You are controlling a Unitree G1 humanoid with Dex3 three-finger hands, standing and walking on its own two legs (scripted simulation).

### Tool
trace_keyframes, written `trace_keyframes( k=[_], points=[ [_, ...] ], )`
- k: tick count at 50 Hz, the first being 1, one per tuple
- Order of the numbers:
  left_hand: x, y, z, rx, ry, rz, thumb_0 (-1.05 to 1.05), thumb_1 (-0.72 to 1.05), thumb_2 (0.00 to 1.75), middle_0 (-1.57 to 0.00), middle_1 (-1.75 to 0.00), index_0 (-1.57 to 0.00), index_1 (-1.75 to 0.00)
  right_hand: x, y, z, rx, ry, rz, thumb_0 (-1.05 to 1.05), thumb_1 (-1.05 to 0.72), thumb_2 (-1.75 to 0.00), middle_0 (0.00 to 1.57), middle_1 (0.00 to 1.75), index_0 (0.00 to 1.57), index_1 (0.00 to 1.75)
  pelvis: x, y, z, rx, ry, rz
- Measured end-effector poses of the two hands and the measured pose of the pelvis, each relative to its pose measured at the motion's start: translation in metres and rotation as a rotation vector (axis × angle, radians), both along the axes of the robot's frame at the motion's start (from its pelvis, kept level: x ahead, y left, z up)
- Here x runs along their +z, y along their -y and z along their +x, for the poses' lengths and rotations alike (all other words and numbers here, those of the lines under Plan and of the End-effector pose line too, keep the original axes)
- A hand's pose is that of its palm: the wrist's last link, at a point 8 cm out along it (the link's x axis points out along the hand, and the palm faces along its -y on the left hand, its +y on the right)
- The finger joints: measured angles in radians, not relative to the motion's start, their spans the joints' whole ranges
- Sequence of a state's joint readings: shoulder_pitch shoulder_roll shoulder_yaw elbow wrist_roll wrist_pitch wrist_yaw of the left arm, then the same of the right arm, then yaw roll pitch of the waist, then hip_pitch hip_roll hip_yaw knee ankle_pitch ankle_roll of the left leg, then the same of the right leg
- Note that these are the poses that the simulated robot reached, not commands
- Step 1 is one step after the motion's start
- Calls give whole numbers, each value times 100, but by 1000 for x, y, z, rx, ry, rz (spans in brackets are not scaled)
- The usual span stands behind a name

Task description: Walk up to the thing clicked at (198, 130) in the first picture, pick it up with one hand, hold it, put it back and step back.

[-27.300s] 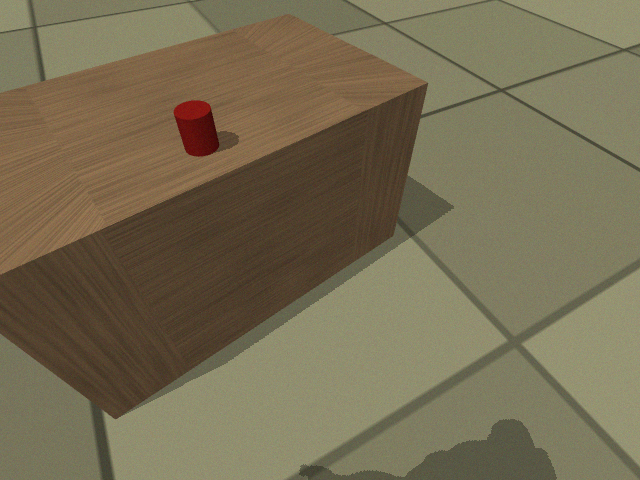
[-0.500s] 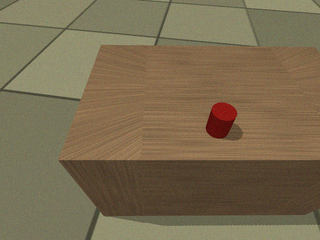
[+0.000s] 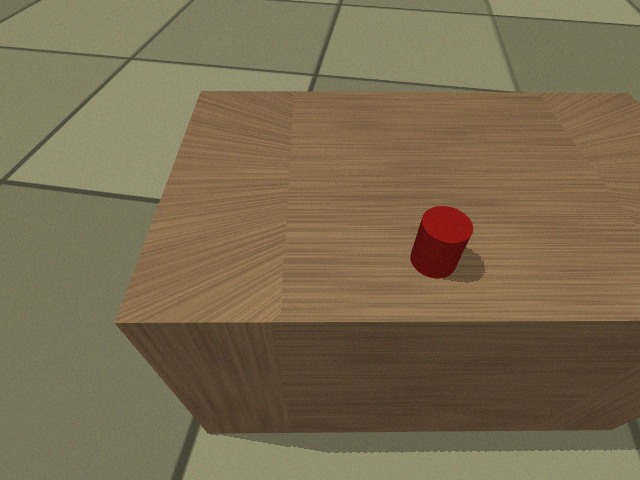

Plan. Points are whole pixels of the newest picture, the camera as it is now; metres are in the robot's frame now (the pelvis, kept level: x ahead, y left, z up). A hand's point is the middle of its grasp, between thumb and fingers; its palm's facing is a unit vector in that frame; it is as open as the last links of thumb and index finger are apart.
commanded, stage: stand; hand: right
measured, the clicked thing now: (439, 242) +0.48 -0.21 -0.03
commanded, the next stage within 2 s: none
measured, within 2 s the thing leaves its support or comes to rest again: neither
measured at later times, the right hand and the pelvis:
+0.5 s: hand out of the picture +0.06 -0.25 -0.16, palm faces -0.03 +0.94 -0.35, open 7.4 cm; pelvis +0.00 +0.00 +0.00, yaw +0 degrees
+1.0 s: hand out of the picture +0.07 -0.25 -0.16, palm faces -0.03 +0.94 -0.34, open 7.3 cm; pelvis +0.00 +0.00 +0.00, yaw +0 degrees
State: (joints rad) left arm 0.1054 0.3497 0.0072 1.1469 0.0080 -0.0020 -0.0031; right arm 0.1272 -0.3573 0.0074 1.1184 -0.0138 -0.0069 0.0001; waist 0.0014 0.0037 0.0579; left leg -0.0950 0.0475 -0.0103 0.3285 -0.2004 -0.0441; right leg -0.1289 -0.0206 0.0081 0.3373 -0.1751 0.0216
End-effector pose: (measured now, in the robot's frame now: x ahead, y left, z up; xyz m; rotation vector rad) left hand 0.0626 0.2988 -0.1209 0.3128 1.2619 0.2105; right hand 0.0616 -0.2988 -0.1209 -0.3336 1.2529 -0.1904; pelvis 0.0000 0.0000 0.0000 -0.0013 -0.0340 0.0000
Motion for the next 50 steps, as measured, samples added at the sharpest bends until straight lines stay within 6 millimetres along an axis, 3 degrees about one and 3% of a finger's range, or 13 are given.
trace_keyframes(
  k=[8,15,35,50],
  points=[
    [0,1,-2,-2,2,0,0,90,90,-20,-30,-21,-30,0,0,-1,-8,5,4,0,-62,-83,20,29,20,29,0,0,-1,-2,5,-1],
    [0,0,0,-4,17,-2,0,90,90,-20,-30,-21,-30,2,-1,-1,-7,15,3,0,-83,-88,21,30,21,30,0,0,-2,-2,7,-1],
    [0,-3,-7,-3,-8,3,0,90,90,-20,-30,-20,-30,-1,-4,-7,-10,-7,12,0,-91,-89,21,30,21,30,0,-2,-2,-2,0,1],
    [0,-2,5,-15,12,-1,0,90,90,-20,-30,-21,-30,1,-3,3,-12,9,6,0,-91,-89,21,30,21,30,0,-3,2,-5,-3,-1]
  ],
)
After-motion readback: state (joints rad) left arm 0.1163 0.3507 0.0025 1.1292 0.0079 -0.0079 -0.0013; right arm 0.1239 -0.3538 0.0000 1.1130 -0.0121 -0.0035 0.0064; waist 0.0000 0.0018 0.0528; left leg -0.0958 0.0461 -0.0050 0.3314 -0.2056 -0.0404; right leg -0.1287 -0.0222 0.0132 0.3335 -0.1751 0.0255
